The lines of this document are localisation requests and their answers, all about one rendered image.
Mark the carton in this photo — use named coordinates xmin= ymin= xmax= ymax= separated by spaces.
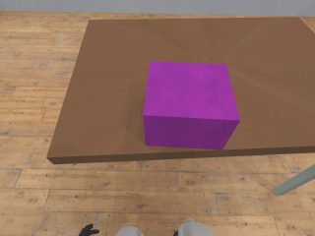
xmin=143 ymin=61 xmax=240 ymax=150

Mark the robot left hand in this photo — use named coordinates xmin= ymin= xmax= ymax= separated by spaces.
xmin=78 ymin=223 xmax=99 ymax=236

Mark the robot right shin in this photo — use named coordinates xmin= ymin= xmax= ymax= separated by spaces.
xmin=183 ymin=218 xmax=195 ymax=224

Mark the table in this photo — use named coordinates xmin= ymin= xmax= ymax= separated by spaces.
xmin=46 ymin=17 xmax=315 ymax=196

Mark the left robot thigh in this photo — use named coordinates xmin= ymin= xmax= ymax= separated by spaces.
xmin=115 ymin=226 xmax=144 ymax=236

